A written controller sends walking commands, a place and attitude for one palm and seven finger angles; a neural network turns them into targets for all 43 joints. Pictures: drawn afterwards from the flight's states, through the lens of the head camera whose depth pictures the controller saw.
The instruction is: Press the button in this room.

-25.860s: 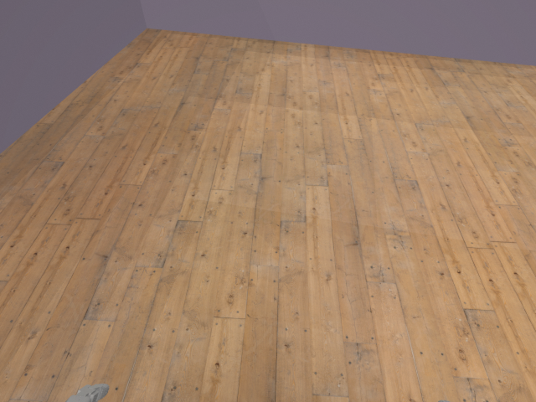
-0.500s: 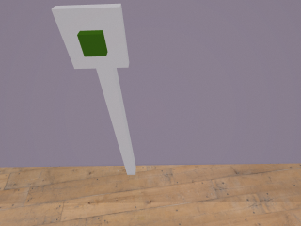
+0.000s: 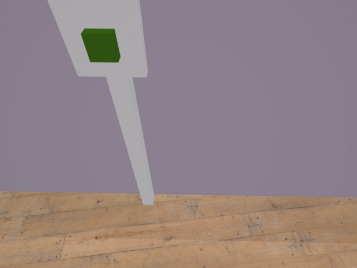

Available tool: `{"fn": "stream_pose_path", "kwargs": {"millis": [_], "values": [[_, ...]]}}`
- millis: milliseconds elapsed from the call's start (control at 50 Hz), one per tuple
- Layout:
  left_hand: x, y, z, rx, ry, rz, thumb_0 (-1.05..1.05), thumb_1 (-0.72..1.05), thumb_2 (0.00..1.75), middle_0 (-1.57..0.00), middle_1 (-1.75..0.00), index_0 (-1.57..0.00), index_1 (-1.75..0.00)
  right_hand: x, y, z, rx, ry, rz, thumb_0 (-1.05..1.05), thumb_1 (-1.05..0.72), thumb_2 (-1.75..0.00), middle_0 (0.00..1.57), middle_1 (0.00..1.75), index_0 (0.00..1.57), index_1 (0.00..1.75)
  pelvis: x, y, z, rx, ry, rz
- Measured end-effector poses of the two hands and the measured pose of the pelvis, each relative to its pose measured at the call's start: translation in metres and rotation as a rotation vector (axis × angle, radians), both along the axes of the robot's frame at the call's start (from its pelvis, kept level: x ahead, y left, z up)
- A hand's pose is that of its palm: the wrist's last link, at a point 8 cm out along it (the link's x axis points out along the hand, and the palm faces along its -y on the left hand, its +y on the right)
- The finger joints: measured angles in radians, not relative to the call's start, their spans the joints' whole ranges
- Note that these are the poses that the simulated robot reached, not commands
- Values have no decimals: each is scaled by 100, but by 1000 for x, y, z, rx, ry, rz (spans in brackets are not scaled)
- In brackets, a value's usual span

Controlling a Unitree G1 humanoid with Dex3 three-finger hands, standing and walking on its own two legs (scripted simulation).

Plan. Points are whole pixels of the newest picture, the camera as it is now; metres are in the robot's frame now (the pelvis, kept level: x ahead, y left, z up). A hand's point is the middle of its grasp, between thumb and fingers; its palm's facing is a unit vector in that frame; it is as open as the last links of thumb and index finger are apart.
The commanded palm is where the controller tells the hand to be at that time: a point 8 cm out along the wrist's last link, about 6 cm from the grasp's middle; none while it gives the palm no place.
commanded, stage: shuffle to correct the standing spot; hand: left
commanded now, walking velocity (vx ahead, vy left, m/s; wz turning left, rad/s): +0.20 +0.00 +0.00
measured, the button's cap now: (102, 45) +0.54 +0.22 +0.23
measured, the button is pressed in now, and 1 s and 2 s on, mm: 0 0 0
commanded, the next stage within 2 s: come to a stop and stand still in 0.04 s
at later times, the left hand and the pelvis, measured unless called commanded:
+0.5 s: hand out of the picture +0.12 +0.17 -0.16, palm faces +0.04 -0.97 -0.25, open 7.3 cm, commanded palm none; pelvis +0.06 -0.01 +0.00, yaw +2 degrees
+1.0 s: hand out of the picture +0.02 +0.17 -0.16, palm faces +0.04 -0.97 -0.22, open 7.3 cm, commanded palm none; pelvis +0.04 -0.01 +0.01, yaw +0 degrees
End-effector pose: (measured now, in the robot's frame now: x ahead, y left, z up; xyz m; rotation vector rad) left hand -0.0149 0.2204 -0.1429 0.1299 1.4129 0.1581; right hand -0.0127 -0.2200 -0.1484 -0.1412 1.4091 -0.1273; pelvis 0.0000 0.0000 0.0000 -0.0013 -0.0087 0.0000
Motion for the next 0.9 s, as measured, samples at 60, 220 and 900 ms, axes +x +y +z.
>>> {"fn": "stream_pose_path", "kwargs": {"millis": [60,220,900], "values": [[-3,0,-6,-17,21,21,0,91,89,-20,-30,-20,-30,5,3,0,-9,12,-2,1,-91,-90,20,30,20,30,9,3,-3,-8,7,4],[27,6,-9,-16,79,-11,0,91,89,-20,-30,-20,-30,8,15,2,-12,26,-55,0,-91,-90,20,30,20,30,39,5,-5,2,15,-19],[56,7,10,46,-38,23,0,92,89,-20,-30,-20,-30,135,4,6,19,-205,49,0,-92,-90,20,30,20,30,42,0,2,32,12,1]]}}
